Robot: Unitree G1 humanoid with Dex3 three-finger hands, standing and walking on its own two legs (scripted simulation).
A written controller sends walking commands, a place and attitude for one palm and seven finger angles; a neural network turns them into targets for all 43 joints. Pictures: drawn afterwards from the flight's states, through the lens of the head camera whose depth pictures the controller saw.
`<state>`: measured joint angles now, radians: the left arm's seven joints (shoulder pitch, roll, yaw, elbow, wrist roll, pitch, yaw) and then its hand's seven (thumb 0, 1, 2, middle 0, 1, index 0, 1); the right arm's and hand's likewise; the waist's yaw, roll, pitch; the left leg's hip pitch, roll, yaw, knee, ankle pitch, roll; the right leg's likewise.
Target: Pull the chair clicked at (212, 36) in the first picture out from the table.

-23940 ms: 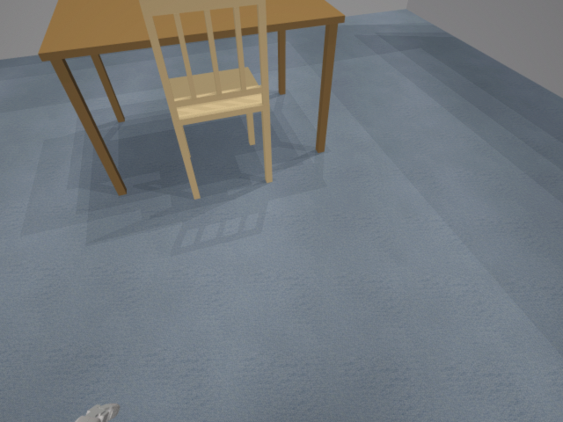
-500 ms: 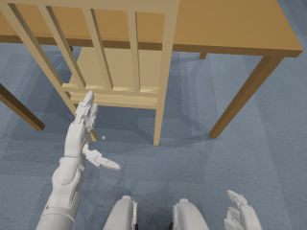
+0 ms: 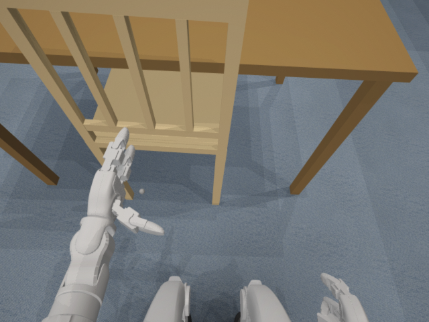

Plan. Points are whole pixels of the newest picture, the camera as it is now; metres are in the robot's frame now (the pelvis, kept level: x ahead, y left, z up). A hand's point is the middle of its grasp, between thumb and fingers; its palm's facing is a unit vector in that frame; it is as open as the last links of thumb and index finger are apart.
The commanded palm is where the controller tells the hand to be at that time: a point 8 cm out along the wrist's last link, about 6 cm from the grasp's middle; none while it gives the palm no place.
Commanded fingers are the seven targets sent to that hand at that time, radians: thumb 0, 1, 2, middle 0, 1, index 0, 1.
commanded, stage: aim the fingers beside a spindle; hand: left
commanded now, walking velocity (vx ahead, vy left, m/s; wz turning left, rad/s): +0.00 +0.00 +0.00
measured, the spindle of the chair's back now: (139, 82) +0.59 +0.18 +0.04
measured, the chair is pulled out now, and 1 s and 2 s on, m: -0.09 -0.09 -0.09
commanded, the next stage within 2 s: none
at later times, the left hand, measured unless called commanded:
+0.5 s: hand (140, 191) +0.34 +0.14 +0.02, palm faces -0.05 -1.00 -0.03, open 16.9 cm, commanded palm +0.32 +0.20 +0.03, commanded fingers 0.00 -0.50 0.30 -0.06 -0.08 -0.06 -0.08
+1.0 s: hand (140, 187) +0.35 +0.14 +0.02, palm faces -0.05 -1.00 -0.05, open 16.9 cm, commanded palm +0.32 +0.19 +0.02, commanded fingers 0.00 -0.50 0.30 -0.06 -0.08 -0.06 -0.08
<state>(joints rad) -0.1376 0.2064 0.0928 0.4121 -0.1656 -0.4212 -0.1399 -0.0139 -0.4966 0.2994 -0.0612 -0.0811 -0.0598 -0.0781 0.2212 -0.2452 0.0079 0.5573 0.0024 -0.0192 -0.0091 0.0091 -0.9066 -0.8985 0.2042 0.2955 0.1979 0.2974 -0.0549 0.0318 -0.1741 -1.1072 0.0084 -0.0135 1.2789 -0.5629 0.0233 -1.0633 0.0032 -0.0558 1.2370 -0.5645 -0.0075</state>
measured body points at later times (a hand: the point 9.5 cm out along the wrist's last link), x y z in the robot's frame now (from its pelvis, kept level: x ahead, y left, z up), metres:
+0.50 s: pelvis +0.00 +0.00 +0.00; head +0.11 +0.01 +0.43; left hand +0.34 +0.20 +0.03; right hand +0.15 -0.25 -0.11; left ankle +0.02 +0.10 -0.62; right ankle +0.01 -0.12 -0.62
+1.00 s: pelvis +0.00 +0.00 +0.00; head +0.10 +0.00 +0.44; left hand +0.34 +0.20 +0.03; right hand +0.14 -0.25 -0.11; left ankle +0.02 +0.10 -0.62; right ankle +0.01 -0.12 -0.62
